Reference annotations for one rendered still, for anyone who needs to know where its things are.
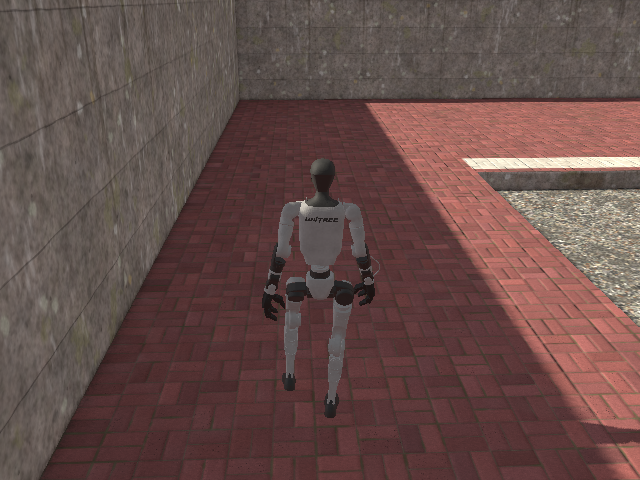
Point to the robot left hand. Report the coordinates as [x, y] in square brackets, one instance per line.
[268, 308]

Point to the robot torso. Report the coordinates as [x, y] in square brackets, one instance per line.
[320, 236]

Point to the robot right hand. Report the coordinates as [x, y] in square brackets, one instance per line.
[367, 289]

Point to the robot right upper arm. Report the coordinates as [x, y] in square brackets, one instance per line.
[353, 213]

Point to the robot left upper arm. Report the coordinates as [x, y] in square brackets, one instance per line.
[289, 211]

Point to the humanoid robot head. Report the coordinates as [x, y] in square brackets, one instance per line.
[322, 175]

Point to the right robot forearm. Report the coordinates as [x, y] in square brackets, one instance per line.
[366, 268]

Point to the left robot forearm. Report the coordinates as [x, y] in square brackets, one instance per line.
[275, 272]

